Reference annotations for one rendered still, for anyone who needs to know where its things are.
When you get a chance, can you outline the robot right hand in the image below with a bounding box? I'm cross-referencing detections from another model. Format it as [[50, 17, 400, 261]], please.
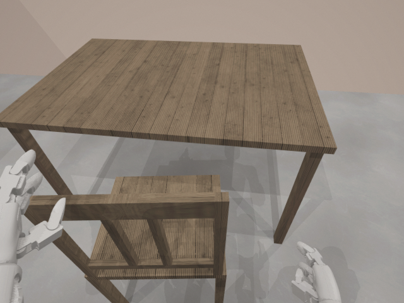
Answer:
[[292, 241, 342, 303]]

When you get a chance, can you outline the chair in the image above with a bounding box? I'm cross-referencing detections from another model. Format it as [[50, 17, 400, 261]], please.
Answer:
[[24, 175, 229, 303]]

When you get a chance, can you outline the table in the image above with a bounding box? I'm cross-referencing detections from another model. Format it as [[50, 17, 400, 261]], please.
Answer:
[[0, 39, 337, 244]]

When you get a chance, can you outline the robot left hand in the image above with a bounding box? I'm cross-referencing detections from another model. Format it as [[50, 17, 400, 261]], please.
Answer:
[[0, 150, 66, 264]]

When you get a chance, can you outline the left robot forearm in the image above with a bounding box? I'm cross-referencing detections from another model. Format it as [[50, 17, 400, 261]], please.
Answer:
[[0, 263, 24, 303]]

